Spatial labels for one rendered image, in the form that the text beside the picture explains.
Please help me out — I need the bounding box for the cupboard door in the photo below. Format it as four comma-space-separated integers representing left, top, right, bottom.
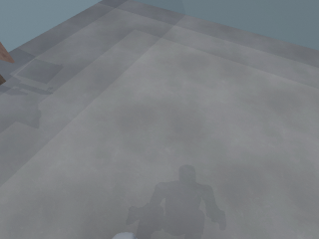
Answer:
0, 42, 15, 64

